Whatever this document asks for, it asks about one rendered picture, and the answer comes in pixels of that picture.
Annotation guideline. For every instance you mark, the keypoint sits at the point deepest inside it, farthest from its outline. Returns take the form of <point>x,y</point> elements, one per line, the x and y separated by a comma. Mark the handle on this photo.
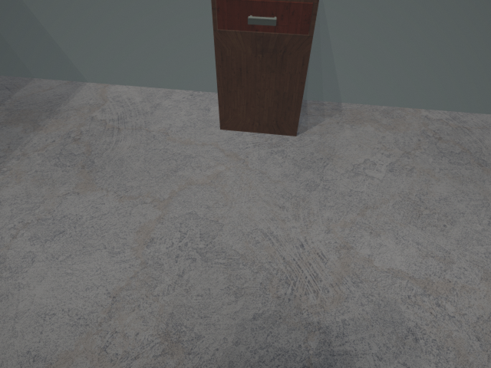
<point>253,20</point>

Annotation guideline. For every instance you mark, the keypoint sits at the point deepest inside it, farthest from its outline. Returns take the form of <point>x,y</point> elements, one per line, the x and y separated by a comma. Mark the drawer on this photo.
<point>292,17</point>

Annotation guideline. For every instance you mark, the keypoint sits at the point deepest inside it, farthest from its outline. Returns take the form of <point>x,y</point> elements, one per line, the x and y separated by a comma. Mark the cabinet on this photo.
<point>261,77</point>

